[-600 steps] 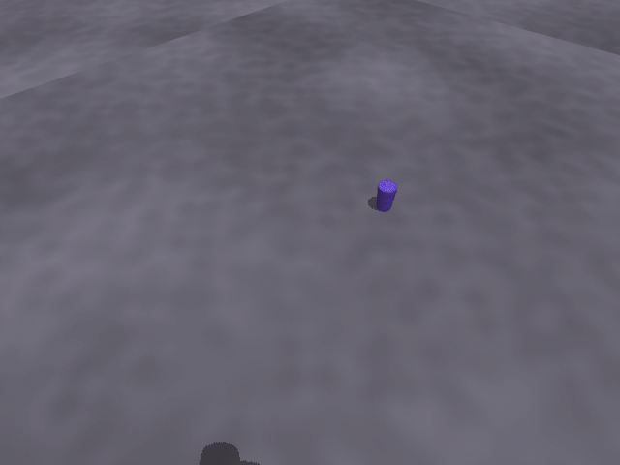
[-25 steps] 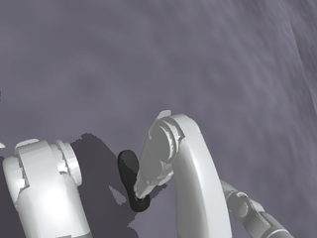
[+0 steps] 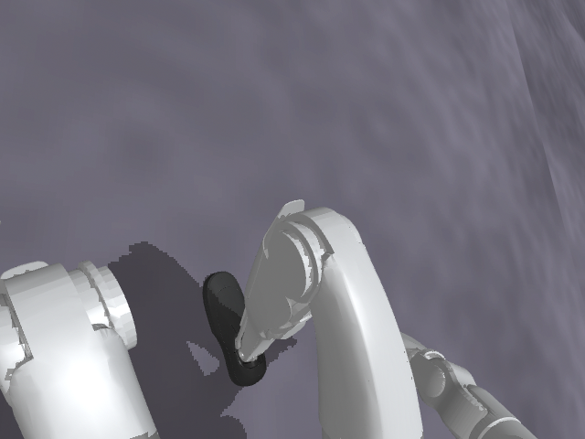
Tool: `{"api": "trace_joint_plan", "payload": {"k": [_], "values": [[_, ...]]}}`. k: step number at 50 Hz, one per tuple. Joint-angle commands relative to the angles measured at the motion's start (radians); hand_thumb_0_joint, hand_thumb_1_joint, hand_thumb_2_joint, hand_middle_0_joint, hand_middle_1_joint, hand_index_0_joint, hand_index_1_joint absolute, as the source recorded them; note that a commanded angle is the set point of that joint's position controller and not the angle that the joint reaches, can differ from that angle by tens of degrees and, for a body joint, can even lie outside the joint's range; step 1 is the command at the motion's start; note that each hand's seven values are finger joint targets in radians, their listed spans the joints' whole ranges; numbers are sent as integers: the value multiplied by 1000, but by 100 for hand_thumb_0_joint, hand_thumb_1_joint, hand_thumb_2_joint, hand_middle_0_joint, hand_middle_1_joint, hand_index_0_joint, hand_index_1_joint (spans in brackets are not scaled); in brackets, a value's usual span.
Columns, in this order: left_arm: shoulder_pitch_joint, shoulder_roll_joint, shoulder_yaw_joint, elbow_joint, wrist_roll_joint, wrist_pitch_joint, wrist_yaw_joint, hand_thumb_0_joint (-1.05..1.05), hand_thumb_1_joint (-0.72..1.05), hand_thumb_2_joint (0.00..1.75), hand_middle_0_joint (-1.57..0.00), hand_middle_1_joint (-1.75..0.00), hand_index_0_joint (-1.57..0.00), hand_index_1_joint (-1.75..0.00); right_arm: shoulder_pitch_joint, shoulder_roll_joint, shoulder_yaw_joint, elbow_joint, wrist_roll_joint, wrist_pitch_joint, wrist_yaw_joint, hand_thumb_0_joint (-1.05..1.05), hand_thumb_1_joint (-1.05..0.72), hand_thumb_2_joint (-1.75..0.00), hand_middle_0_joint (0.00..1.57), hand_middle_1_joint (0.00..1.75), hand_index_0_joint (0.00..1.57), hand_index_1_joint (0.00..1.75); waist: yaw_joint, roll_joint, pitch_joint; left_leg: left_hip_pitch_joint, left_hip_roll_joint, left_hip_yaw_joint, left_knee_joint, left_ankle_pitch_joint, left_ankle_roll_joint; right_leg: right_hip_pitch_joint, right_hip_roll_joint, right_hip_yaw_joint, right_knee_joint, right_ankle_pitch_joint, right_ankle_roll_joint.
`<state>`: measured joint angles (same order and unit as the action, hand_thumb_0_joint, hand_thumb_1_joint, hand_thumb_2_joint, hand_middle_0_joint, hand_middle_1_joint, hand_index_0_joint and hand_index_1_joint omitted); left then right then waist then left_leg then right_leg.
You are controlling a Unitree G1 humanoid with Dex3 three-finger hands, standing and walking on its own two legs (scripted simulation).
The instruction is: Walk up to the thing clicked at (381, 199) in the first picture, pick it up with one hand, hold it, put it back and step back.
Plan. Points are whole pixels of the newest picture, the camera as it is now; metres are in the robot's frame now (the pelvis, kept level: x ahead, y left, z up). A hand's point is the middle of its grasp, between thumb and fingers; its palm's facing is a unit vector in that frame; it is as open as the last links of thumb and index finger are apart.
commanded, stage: close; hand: left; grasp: from the side
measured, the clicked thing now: out of the picture +0.45 +0.27 -0.22
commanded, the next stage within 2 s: settle in 0.44 s
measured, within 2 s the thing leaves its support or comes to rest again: leaves its support in 0.74 s
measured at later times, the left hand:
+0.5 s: hand out of the picture +0.45 +0.27 -0.18, palm faces +0.38 -0.92 -0.01, open 11.2 cm
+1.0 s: hand out of the picture +0.45 +0.28 -0.15, palm faces +0.38 -0.92 -0.01, open 11.4 cm
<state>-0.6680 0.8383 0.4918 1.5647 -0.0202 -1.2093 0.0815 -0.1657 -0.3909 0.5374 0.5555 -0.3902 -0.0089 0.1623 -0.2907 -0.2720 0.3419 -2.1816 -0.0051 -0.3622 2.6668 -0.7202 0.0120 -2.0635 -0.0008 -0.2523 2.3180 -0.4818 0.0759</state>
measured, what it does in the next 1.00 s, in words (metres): stands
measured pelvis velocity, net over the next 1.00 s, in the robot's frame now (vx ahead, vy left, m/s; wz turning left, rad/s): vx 0.00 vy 0.00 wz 0.01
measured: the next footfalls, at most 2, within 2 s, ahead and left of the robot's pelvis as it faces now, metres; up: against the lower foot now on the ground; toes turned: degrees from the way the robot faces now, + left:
none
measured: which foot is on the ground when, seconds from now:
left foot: down 0.00-1.00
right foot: down 0.00-1.00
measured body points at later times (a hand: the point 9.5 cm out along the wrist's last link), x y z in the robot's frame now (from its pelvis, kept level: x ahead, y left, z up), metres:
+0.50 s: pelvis +0.00 +0.00 +0.00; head +0.24 +0.19 +0.33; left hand +0.42 +0.32 -0.18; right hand +0.16 -0.25 -0.03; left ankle +0.08 +0.11 -0.25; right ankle +0.18 -0.13 -0.25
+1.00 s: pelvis +0.00 +0.00 +0.01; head +0.23 +0.19 +0.34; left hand +0.42 +0.33 -0.14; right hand +0.16 -0.25 -0.03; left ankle +0.08 +0.11 -0.25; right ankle +0.18 -0.13 -0.25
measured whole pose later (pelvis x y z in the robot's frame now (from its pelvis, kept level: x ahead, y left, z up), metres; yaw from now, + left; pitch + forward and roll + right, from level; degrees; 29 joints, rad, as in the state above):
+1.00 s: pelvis +0.00 +0.00 +0.01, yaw +1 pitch +14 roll -19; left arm -0.69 0.79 0.46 1.35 -0.01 -1.08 0.08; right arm -0.12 -0.37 0.47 0.57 -0.35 0.03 0.18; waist -0.27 -0.23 0.30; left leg -2.20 -0.01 -0.34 2.63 -0.72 0.01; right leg -2.08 -0.01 -0.24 2.30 -0.50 0.07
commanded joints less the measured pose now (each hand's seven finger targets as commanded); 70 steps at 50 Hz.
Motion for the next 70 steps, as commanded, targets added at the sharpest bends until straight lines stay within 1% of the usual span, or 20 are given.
{"api": "trace_joint_plan", "payload": {"k": [1, 11, 20, 24, 25, 27, 38, 45, 49, 51, 53, 55, 56, 57, 58, 62, 65, 67, 68, 70], "values": [[-214, 149, -8, -120, 6, -69, 5, 0, 4, 46, -40, -40, -38, -40, 36, -372, -125, 0, -6, 18, -17, 0, -89, -90, 20, 30, 20, 30, -141, 541, -544, 343, 53, 56, -390, 81, -37, 287, 50, -99, -118, 52, -65], [-221, 157, 0, -125, 12, -60, 27, 0, 30, 69, -64, -63, -62, -64, 33, -364, -124, 2, -5, 22, -15, 0, -88, -90, 20, 30, 20, 30, -134, 540, -565, 355, 56, 57, -379, 127, -35, 302, 51, -91, -116, 86, -68], [-256, 148, -27, -119, 19, -46, 21, 0, 29, 92, -89, -92, -87, -93, 39, -367, -123, 5, -5, 30, -16, 0, -90, -90, 20, 30, 20, 30, -156, 544, -562, 362, 58, 54, -381, 128, -36, 299, 51, -94, -119, 87, -68], [-253, 154, -21, -126, 13, -41, 23, 0, 26, 100, -98, -102, -96, -104, 32, -365, -124, -1, 0, 32, -15, 0, -90, -90, 20, 30, 20, 30, -141, 556, -555, 367, 60, 50, -392, 116, -36, 285, 50, -89, -119, 71, -73], [-275, 133, -38, -124, 12, -43, 21, 0, 28, 102, -101, -105, -100, -107, 20, -370, -122, -9, 0, 33, -13, 0, -90, -90, 20, 30, 20, 30, -154, 548, -540, 353, 59, 46, -396, 100, -39, 275, 49, -100, -115, 61, -69], [-261, 167, -16, -130, 13, -43, 23, 0, 28, 107, -106, -111, -105, -113, 24, -373, -123, -2, -1, 34, -16, 0, -90, -90, 20, 30, 20, 30, -144, 555, -564, 366, 60, 50, -387, 116, -38, 285, 51, -98, -112, 75, -69], [-279, 153, -22, -210, 14, -27, 19, 0, 22, 121, -116, -126, -114, -130, 51, -366, -134, 4, 6, 39, -12, 0, -93, -91, 20, 30, 20, 30, -136, 590, -601, 390, 59, 59, -390, 155, -41, 306, 48, -88, -113, 99, -73], [-244, 137, -1, -332, 13, 29, 6, 0, 13, 123, -121, -131, -119, -135, 82, -361, -181, 7, 24, 48, -7, 0, -93, -91, 20, 30, 20, 30, -91, 627, -648, 408, 55, 74, -432, 138, -49, 280, 37, -78, -114, 80, -78], [-254, 64, -69, -431, 5, 77, -20, 0, 13, 123, -123, -132, -120, -136, 117, -341, -215, 17, 48, 52, -3, 0, -92, -91, 20, 30, 20, 30, -86, 630, -693, 397, 46, 101, -443, 136, -43, 282, 33, -62, -128, 83, -80], [-240, 103, -37, -478, 7, 108, -24, 0, 14, 124, -124, -133, -122, -137, 125, -338, -237, 16, 63, 50, -6, 0, -92, -91, 20, 30, 20, 30, -55, 630, -712, 384, 44, 113, -455, 124, -39, 279, 28, -49, -131, 74, -83], [-248, 40, -80, -517, -8, 137, -42, 0, 12, 122, -124, -132, -122, -136, 141, -327, -255, 19, 78, 51, -4, 0, -92, -91, 20, 30, 20, 30, -57, 626, -734, 371, 38, 127, -458, 115, -36, 268, 27, -42, -141, 70, -84], [-255, 39, -69, -586, -20, 165, -50, 0, 15, 123, -125, -134, -123, -137, 161, -319, -276, 16, 96, 49, -8, 0, -91, -91, 20, 30, 20, 30, -35, 626, -762, 373, 35, 134, -473, 102, -34, 258, 23, -32, -146, 62, -88], [-238, -8, -107, -575, -23, 183, -61, 0, 16, 123, -125, -134, -123, -137, 169, -310, -283, 28, 107, 48, -7, 0, -91, -90, 20, 30, 20, 30, -34, 625, -745, 364, 32, 138, -481, 89, -33, 245, 20, -27, -151, 53, -88], [-228, -31, -109, -580, -26, 200, -67, 0, 17, 122, -125, -133, -123, -136, 191, -307, -296, 33, 115, 49, -6, 0, -91, -90, 20, 30, 20, 30, -29, 624, -746, 364, 30, 136, -497, 74, -34, 223, 17, -27, -151, 39, -91], [-225, 16, -73, -637, -25, 211, -66, 0, 16, 121, -124, -133, -123, -136, 195, -308, -310, 21, 122, 49, -8, 0, -90, -90, 20, 30, 20, 30, -2, 638, -784, 377, 29, 142, -504, 85, -34, 229, 15, -19, -149, 46, -94], [-218, -79, -137, -673, -38, 276, -97, 0, 16, 121, -125, -134, -124, -136, 230, -274, -350, 36, 162, 49, -9, 0, -91, -90, 20, 30, 20, 30, 14, 615, -797, 341, 18, 166, -523, 42, -24, 195, 9, 6, -164, 12, -100], [-223, -75, -106, -723, -48, 314, -105, 0, 18, 120, -123, -132, -122, -135, 264, -261, -378, 39, 184, 51, -17, 0, -90, -90, 20, 30, 20, 30, 34, 594, -834, 345, 12, 177, -535, 66, -18, 190, 3, 22, -174, 23, -102], [-218, -86, -112, -753, -47, 338, -115, 0, 17, 119, -123, -131, -121, -134, 267, -250, -395, 35, 199, 54, -20, 0, -90, -90, 20, 30, 20, 30, 54, 592, -846, 343, 9, 180, -558, 44, -17, 167, -3, 33, -175, -6, -107], [-189, -124, -131, -711, -50, 354, -124, 0, 18, 120, -124, -133, -124, -136, 261, -246, -400, 30, 208, 57, -22, 0, -90, -90, 20, 30, 20, 30, 57, 591, -830, 350, 7, 178, -576, 31, -19, 150, -10, 39, -175, -21, -107], [-222, -117, -121, -789, -53, 368, -132, 0, 18, 122, -125, -134, -124, -137, 284, -237, -421, 34, 219, 61, -28, 0, -90, -90, 20, 30, 20, 30, 68, 585, -894, 375, 6, 187, -579, 55, -17, 159, -11, 49, -183, -5, -109]]}}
